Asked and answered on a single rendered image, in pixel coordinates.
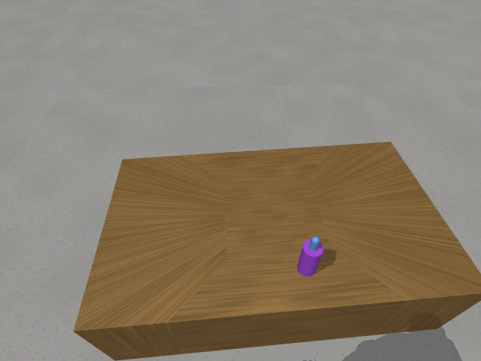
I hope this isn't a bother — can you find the bottle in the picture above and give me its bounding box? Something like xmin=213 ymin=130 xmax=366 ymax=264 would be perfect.
xmin=297 ymin=236 xmax=323 ymax=277

